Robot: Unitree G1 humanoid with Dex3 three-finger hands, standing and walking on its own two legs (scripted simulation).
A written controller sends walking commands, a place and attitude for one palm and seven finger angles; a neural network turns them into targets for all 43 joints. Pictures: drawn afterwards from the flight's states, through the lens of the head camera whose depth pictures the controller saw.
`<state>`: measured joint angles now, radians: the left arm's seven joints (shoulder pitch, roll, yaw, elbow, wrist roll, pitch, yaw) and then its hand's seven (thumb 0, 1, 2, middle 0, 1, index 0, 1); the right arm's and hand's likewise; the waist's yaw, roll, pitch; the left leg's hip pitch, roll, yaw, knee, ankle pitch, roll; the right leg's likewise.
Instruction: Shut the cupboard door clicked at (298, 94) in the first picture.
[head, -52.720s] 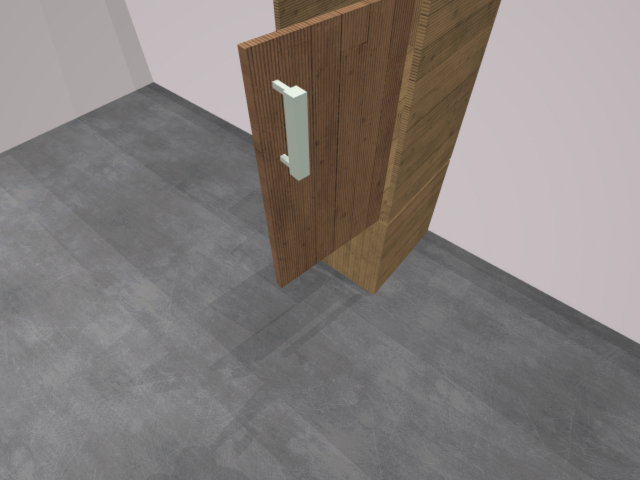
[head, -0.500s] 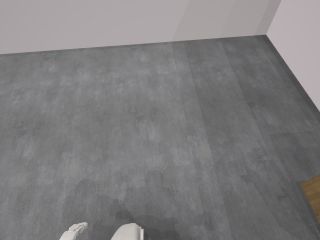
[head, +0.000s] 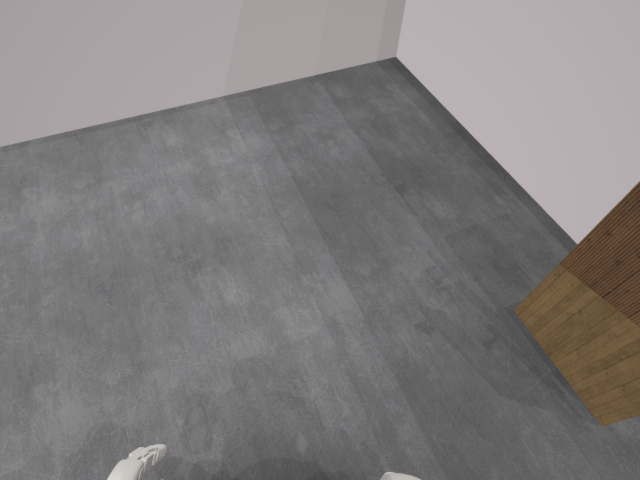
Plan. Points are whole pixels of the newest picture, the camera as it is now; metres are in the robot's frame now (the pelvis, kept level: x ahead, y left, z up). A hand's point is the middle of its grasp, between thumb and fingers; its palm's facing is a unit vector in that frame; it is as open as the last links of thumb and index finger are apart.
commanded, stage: turn to face it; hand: left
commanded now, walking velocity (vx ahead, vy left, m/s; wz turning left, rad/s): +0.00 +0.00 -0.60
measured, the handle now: out of the picture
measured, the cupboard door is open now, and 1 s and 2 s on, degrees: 14 14 14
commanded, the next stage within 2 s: take the last steps up to it in 1.38 s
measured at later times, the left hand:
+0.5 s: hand (195, 462) +0.16 +0.19 -0.18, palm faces -0.23 -0.95 -0.20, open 7.4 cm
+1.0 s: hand (267, 412) +0.22 +0.09 -0.15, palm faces -0.53 -0.80 -0.26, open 7.4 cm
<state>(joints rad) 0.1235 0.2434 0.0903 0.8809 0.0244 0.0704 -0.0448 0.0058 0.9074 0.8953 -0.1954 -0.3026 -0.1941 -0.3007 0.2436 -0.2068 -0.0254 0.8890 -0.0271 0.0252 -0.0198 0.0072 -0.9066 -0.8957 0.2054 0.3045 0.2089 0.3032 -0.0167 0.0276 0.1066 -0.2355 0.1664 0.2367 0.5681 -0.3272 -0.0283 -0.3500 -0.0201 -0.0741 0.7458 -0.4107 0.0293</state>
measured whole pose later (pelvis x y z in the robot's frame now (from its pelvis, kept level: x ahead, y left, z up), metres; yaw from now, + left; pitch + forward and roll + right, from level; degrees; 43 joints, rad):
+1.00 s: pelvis +0.04 -0.03 +0.00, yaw -33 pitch +2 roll +1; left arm 0.17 0.20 0.06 0.90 0.03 0.03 -0.01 0.00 0.90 0.89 -0.20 -0.30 -0.20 -0.30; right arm 0.17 -0.27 -0.05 0.88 -0.01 0.07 -0.02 0.01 -0.91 -0.90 0.20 0.30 0.20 0.30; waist -0.01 0.03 0.09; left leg -0.50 0.07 0.04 1.00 -0.42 -0.09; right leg -0.27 0.03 0.04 0.53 -0.29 -0.03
